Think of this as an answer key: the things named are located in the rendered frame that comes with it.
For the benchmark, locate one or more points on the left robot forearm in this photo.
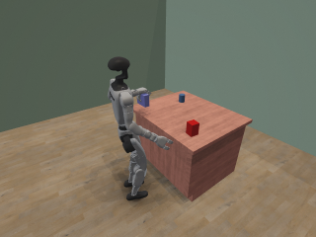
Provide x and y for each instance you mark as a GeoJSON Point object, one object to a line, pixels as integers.
{"type": "Point", "coordinates": [134, 92]}

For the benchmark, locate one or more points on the left robot upper arm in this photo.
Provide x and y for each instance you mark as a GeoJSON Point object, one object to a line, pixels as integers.
{"type": "Point", "coordinates": [109, 95]}

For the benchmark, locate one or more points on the robot right hand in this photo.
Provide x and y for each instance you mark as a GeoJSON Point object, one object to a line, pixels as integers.
{"type": "Point", "coordinates": [162, 140]}

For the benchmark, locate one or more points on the robot left foot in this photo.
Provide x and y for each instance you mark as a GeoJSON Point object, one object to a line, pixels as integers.
{"type": "Point", "coordinates": [128, 184]}

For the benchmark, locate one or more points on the right robot upper arm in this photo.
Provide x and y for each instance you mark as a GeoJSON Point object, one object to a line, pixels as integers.
{"type": "Point", "coordinates": [126, 102]}

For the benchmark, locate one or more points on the right robot forearm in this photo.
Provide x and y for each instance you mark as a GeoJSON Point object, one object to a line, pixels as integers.
{"type": "Point", "coordinates": [139, 130]}

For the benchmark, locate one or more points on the right robot shin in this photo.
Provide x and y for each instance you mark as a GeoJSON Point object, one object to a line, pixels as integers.
{"type": "Point", "coordinates": [137, 180]}

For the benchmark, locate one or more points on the robot left hand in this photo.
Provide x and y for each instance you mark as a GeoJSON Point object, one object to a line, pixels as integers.
{"type": "Point", "coordinates": [142, 91]}

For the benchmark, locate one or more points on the table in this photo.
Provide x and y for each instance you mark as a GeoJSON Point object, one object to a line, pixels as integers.
{"type": "Point", "coordinates": [192, 164]}

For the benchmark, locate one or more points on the sponge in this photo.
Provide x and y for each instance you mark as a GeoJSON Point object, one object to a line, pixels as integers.
{"type": "Point", "coordinates": [144, 100]}

